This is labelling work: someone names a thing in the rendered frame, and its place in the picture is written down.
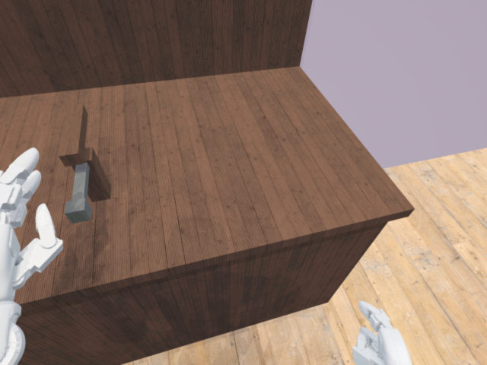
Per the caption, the robot right hand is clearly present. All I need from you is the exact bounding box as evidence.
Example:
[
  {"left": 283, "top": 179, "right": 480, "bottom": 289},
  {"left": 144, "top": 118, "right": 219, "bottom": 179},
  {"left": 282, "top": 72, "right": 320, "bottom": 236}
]
[{"left": 352, "top": 301, "right": 412, "bottom": 365}]

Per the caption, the counter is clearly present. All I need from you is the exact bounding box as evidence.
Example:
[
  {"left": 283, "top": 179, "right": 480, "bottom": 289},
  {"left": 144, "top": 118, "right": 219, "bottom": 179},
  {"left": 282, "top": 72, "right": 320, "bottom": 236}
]
[{"left": 0, "top": 0, "right": 414, "bottom": 365}]

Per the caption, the tap lever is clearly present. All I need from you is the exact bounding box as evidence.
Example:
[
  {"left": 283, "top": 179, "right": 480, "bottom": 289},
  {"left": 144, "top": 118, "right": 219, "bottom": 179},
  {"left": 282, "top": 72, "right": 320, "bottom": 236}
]
[{"left": 65, "top": 162, "right": 91, "bottom": 224}]

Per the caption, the left robot forearm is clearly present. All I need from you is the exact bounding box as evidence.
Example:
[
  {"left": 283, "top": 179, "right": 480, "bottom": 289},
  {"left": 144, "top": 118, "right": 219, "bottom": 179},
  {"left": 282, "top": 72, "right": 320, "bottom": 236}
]
[{"left": 0, "top": 301, "right": 25, "bottom": 365}]

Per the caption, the robot left hand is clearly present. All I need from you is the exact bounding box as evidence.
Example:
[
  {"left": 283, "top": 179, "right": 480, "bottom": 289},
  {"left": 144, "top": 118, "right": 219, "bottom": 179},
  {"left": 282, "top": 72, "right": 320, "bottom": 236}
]
[{"left": 0, "top": 148, "right": 63, "bottom": 301}]

